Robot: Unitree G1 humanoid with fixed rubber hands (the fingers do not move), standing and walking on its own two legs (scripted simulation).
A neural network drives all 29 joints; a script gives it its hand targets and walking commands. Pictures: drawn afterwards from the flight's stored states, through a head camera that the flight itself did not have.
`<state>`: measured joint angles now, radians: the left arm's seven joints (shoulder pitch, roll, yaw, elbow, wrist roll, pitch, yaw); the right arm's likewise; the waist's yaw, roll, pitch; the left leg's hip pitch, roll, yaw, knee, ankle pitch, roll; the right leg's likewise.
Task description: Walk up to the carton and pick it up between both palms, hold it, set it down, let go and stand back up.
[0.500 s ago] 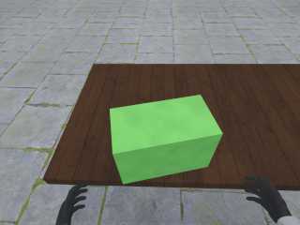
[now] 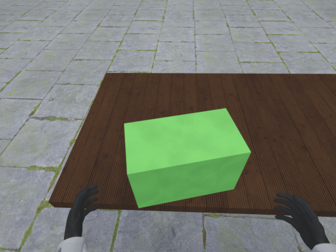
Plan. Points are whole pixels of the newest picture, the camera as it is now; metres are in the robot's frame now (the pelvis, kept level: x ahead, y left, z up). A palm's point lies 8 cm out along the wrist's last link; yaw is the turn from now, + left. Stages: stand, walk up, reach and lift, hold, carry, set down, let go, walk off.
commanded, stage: reach and lift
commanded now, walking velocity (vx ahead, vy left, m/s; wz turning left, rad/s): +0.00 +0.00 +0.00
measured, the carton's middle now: (182, 158) +0.40 +0.01 -0.03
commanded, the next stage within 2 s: none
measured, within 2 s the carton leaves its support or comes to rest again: neither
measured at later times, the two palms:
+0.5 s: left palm (86, 192) +0.26 +0.23 +0.02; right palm (294, 190) +0.28 -0.25 +0.02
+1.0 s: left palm (88, 157) +0.32 +0.23 +0.07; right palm (279, 144) +0.37 -0.22 +0.07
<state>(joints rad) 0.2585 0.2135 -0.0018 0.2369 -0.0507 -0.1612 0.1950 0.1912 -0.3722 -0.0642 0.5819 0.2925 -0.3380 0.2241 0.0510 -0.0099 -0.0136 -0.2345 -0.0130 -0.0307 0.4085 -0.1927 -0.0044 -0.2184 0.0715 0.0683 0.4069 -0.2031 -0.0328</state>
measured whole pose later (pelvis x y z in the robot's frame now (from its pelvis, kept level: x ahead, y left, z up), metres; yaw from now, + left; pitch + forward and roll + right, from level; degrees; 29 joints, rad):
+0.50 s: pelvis +0.02 +0.00 +0.00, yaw +0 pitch +3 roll +0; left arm 0.06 0.21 0.00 0.17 -0.07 0.10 0.18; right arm 0.04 -0.39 -0.06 0.43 0.30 -0.14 0.22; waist 0.06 -0.01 -0.02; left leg -0.23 -0.01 -0.03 0.38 -0.20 0.00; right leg -0.22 0.07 0.07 0.38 -0.21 -0.04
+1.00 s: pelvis +0.02 +0.00 +0.00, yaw +0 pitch +3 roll +0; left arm -0.25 0.21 0.00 0.17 -0.09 0.38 0.16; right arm -0.29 -0.44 -0.06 0.51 0.33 0.06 0.18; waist 0.11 -0.01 -0.02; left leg -0.23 -0.01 -0.03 0.37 -0.19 0.00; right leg -0.22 0.07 0.07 0.37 -0.21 -0.04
